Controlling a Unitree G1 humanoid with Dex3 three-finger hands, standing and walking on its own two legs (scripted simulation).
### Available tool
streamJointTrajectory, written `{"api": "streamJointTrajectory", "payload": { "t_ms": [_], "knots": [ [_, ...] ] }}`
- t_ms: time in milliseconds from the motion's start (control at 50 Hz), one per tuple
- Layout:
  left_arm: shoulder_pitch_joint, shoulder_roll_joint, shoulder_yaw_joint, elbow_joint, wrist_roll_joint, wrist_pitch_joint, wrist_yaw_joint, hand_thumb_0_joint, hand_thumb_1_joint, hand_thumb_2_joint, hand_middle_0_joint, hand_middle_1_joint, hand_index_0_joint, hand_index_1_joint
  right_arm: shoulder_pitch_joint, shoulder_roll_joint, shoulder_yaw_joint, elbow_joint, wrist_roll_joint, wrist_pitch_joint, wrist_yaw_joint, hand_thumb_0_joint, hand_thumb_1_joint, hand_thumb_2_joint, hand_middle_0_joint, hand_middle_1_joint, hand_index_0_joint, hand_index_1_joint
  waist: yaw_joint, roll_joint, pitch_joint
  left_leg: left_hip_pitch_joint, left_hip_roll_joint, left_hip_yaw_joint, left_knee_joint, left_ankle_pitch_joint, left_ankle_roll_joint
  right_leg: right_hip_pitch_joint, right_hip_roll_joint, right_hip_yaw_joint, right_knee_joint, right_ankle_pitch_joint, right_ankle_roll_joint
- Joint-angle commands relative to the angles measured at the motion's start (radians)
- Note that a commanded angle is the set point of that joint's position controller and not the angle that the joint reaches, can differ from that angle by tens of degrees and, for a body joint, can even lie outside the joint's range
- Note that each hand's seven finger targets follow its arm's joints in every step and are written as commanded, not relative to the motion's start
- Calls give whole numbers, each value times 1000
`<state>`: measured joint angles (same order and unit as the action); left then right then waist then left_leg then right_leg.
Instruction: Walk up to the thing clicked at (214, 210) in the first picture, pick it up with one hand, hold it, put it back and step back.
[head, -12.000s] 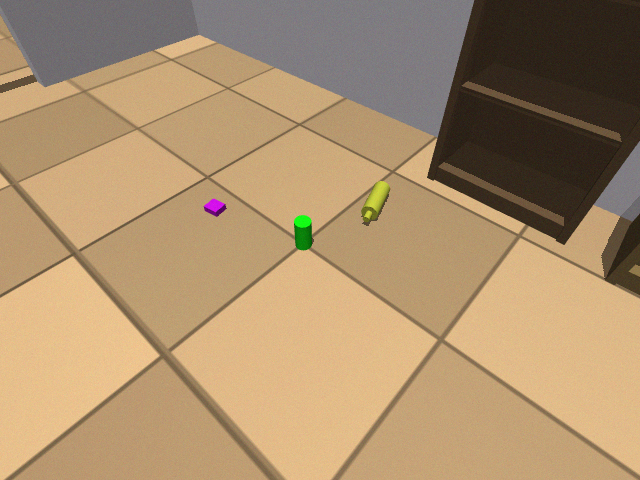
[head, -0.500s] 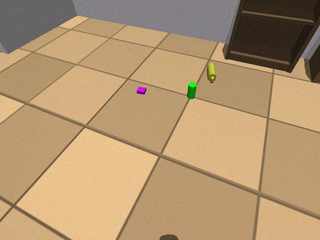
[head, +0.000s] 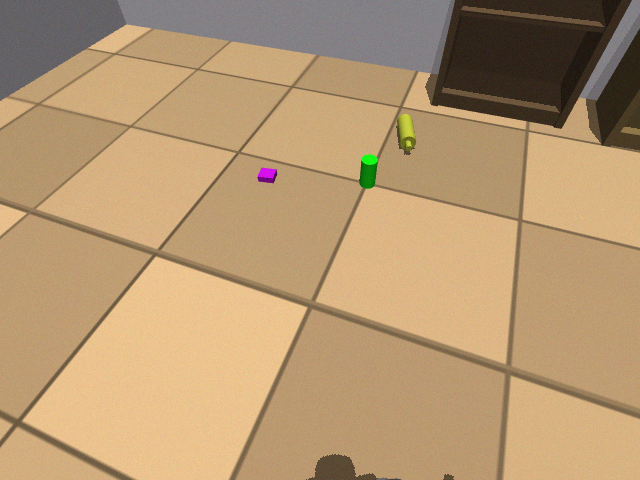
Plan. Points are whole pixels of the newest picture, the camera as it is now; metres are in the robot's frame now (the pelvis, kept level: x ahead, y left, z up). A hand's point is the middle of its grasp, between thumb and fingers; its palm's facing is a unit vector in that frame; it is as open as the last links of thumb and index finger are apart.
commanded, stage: walk up
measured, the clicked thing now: (267, 175) +1.49 +0.22 -0.75
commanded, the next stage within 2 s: stand in 0.52 s
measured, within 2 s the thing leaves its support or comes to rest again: neither
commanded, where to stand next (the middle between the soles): +0.08 +0.02 m, yaw +2 degrees
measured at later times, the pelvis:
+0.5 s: pelvis +0.01 +0.01 +0.00, yaw -3 degrees
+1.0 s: pelvis +0.02 +0.00 +0.02, yaw +0 degrees
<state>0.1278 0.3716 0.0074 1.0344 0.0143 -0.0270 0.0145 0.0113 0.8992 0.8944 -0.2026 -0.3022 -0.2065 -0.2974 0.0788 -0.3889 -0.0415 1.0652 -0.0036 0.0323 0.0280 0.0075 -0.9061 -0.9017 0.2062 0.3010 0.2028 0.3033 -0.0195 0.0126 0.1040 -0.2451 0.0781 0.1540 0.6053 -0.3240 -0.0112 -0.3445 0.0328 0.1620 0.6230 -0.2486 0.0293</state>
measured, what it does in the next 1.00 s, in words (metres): stands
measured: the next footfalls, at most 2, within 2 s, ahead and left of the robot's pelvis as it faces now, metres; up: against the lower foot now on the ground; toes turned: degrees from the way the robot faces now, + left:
none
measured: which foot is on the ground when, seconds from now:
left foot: down 0.00-1.00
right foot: down 0.00-1.00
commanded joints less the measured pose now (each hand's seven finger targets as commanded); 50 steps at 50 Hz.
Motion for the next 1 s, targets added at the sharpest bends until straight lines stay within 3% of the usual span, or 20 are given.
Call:
{"api": "streamJointTrajectory", "payload": {
  "t_ms": [0, 180, 240, 280, 300, 320, 360, 400, 440, 480, 500, 520, 540, 560, 600, 720, 820, 880, 940, 980],
  "knots": [
    [-7, 237, 52, -63, -4, -18, 19, 0, 900, 900, -200, -300, -200, -300, -50, -229, -51, -81, -2, -26, -16, 0, -900, -900, 200, 300, 200, 300, 5, -28, -159, 79, 95, -123, -120, 0, 94, 15, -67, 32, -48, 261, -87],
    [14, 240, 54, -73, -1, -14, 23, 0, 900, 900, -200, -300, -200, -300, -80, -226, -63, -109, -4, -15, -13, 0, -900, -900, 200, 300, 200, 300, 8, 16, -123, 60, 122, -119, -112, -34, 107, 1, -45, 0, -19, 220, -84],
    [0, 271, 57, -87, 6, -20, 25, 0, 900, 900, -200, -300, -200, -300, -79, -202, -60, -120, 0, -7, -11, 0, -900, -900, 200, 300, 200, 300, -3, -71, -113, 60, 40, -87, -12, -71, 74, -33, -107, 167, -128, 198, -130],
    [-17, 285, 56, -93, 9, -20, 25, 0, 900, 900, -200, -300, -200, -300, -57, -187, -57, -112, 5, -5, -10, 0, -900, -900, 200, 300, 200, 300, -15, -107, -115, 92, -8, -109, 11, -131, 57, -82, -150, 297, -201, 104, -163],
    [-33, 285, 54, -100, 10, -20, 25, 0, 900, 900, -200, -300, -200, -300, -37, -187, -57, -106, 4, -7, -10, 0, -900, -900, 200, 300, 200, 300, -25, -116, -116, 106, -10, -119, -10, -130, 57, -95, -153, 309, -217, 76, -160],
    [-46, 277, 52, -105, 8, -20, 25, 0, 900, 900, -200, -300, -200, -300, -24, -192, -58, -101, 3, -10, -9, 0, -900, -900, 200, 300, 200, 300, -30, -106, -123, 126, 2, -132, -38, -113, 62, -105, -142, 286, -207, 74, -148],
    [-64, 240, 46, -112, 4, -21, 22, 0, 900, 900, -200, -300, -200, -300, 0, -216, -64, -89, 1, -24, -11, 0, -900, -900, 200, 300, 200, 300, -38, -57, -166, 148, 81, -185, -145, -54, 88, -64, -88, 141, -102, 161, -102],
    [-24, 225, 47, -98, -3, -21, 21, 0, 900, 900, -200, -300, -200, -300, -22, -248, -70, -95, -4, -34, -14, 0, -900, -900, 200, 300, 200, 300, -13, -13, -196, 167, 184, -239, -204, 74, 148, -18, -13, -26, 35, 189, -60],
    [35, 221, 49, -82, -1, -19, 22, 0, 900, 900, -200, -300, -200, -300, -61, -256, -76, -117, -6, -35, -16, 0, -900, -900, 200, 300, 200, 300, 12, 23, -204, 195, 215, -209, -152, 231, 182, -14, -16, -67, 56, 114, -50],
    [31, 221, 55, -73, -1, -20, 19, 0, 900, 900, -200, -300, -200, -300, -72, -239, -71, -125, -8, -30, -16, 0, -900, -900, 200, 300, 200, 300, 12, 45, -171, 106, 170, -159, -133, 200, 145, 55, -32, -49, 8, 178, -63],
    [-17, 173, 40, -54, -7, -18, 5, 0, 900, 900, -200, -300, -200, -300, -65, -197, -46, -108, -10, -34, -19, 0, -900, -900, 200, 300, 200, 300, -2, 22, -153, 0, 108, -185, -156, 127, 100, 165, -97, -11, -122, 238, -62],
    [-45, 195, 43, -69, -5, -17, 1, 0, 900, 900, -200, -300, -200, -300, -56, -179, -40, -109, -9, -36, -21, 0, -900, -900, 200, 300, 200, 300, -5, -15, -132, -4, 61, -140, -164, 117, 60, 171, -133, 68, -161, 323, -76],
    [-51, 210, 43, -68, -3, -17, 0, 0, 900, 900, -200, -300, -200, -300, -62, -177, -38, -99, -2, -34, -24, 0, -900, -900, 200, 300, 200, 300, -9, -2, -148, 57, 44, -131, -144, 124, 41, 138, -159, 106, -171, 328, -94],
    [-42, 224, 41, -55, -2, -15, -1, 0, 900, 900, -200, -300, -200, -300, -67, -182, -39, -83, -2, -31, -23, 0, -900, -900, 200, 300, 200, 300, -11, -2, -129, 128, 37, -130, -143, 118, 39, 49, -158, 124, -198, 294, -94],
    [-59, 203, 34, -37, -5, -9, -1, 0, 900, 900, -200, -300, -200, -300, -40, -185, -35, -64, 1, -37, -24, 0, -900, -900, 200, 300, 200, 300, -13, -29, -142, 158, 61, -148, -189, 113, 44, 88, -138, 59, -225, 268, -76],
    [-71, 179, 33, -6, -12, -8, -2, 0, 900, 900, -200, -300, -200, -300, -29, -193, -28, -26, -6, -59, -27, 0, -900, -900, 200, 300, 200, 300, 7, -26, -182, 165, 85, -150, -274, 270, 40, 224, -125, -17, -220, 381, -55],
    [-87, 177, 33, 11, -6, -6, -1, 0, 900, 900, -200, -300, -200, -300, -35, -180, -26, -16, -6, -61, -29, 0, -900, -900, 200, 300, 200, 300, 4, -8, -169, 178, 80, -139, -309, 257, 33, 226, -131, -27, -255, 352, -48],
    [-105, 182, 34, 20, -7, -5, -3, 0, 900, 900, -200, -300, -200, -300, -34, -168, -23, -12, -8, -62, -28, 0, -900, -900, 200, 300, 200, 300, 3, -7, -130, 137, 79, -155, -350, 149, 29, 224, -130, -21, -282, 263, -47],
    [-96, 174, 31, 29, -5, -7, -5, 0, 900, 900, -200, -300, -200, -300, -44, -175, -26, -10, -9, -64, -27, 0, -900, -900, 200, 300, 200, 300, 9, 6, -123, 141, 75, -150, -351, 141, 29, 217, -134, -24, -306, 258, -42],
    [-99, 175, 32, 31, -1, -12, -4, 0, 900, 900, -200, -300, -200, -300, -32, -168, -26, -10, -8, -64, -28, 0, -900, -900, 200, 300, 200, 300, 1, -19, -150, 172, 80, -148, -335, 205, 30, 222, -141, -25, -302, 317, -44]
  ]
}}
